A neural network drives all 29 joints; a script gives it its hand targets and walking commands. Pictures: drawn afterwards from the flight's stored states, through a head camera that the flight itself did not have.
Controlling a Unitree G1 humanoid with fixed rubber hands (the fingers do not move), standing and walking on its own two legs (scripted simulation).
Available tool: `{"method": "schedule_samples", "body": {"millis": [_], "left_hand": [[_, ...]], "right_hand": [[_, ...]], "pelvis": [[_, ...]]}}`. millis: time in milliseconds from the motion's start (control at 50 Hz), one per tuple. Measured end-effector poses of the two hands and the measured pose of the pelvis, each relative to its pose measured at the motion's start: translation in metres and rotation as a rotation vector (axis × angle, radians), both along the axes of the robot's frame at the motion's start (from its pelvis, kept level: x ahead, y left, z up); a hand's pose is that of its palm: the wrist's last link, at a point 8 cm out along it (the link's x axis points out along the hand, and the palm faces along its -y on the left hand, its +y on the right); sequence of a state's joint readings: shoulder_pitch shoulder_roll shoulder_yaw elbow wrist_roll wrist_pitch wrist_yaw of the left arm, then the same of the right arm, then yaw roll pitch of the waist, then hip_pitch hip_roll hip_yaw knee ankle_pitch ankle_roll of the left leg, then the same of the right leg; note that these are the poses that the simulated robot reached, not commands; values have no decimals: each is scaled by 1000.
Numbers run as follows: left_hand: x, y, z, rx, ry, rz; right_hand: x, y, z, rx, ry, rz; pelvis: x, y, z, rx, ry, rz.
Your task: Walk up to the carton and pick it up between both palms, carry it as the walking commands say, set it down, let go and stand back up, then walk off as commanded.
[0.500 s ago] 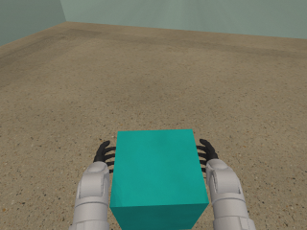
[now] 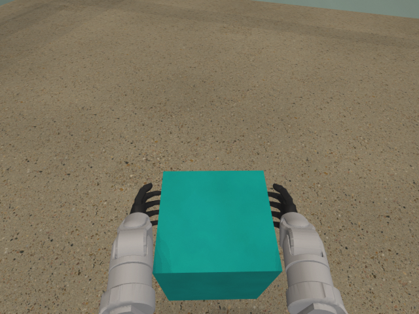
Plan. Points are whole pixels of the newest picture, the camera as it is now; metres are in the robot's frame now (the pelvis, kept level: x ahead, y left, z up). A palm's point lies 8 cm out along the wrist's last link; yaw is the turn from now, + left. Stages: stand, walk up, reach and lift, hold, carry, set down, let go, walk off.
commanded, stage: set down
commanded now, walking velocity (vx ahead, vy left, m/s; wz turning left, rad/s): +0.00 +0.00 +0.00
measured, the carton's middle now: (213, 239) +0.31 +0.00 -0.07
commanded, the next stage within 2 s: none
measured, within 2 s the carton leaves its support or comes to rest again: neither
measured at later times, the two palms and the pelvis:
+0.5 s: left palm (149, 231) +0.33 +0.15 -0.08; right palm (275, 230) +0.33 -0.15 -0.08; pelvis -0.01 +0.00 -0.04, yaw +0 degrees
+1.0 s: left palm (155, 234) +0.36 +0.15 -0.17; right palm (266, 234) +0.36 -0.14 -0.17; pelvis -0.03 +0.00 -0.11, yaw +1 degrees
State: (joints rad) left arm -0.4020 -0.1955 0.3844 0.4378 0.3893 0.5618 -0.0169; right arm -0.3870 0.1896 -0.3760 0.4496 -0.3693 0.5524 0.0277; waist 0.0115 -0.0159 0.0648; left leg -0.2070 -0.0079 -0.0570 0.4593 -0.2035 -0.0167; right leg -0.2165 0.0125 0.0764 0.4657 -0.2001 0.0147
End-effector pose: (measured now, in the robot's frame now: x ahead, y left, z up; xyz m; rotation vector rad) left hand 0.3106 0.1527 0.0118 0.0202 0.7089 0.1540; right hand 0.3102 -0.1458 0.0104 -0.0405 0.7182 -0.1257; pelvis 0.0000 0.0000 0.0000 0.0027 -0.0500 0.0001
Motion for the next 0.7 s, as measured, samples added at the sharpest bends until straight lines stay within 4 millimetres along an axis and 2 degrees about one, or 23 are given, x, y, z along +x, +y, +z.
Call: {"method": "schedule_samples", "body": {"millis": [320, 700], "left_hand": [[14, 3, -60, -9, 6, 11], [33, 2, -126, -20, -10, 32]], "right_hand": [[15, 3, -59, 9, 6, -6], [36, 2, -128, 35, -9, -16]], "pelvis": [[1, 2, -14, -2, 240, 10], [-19, -2, -63, -2, 508, 9]]}}
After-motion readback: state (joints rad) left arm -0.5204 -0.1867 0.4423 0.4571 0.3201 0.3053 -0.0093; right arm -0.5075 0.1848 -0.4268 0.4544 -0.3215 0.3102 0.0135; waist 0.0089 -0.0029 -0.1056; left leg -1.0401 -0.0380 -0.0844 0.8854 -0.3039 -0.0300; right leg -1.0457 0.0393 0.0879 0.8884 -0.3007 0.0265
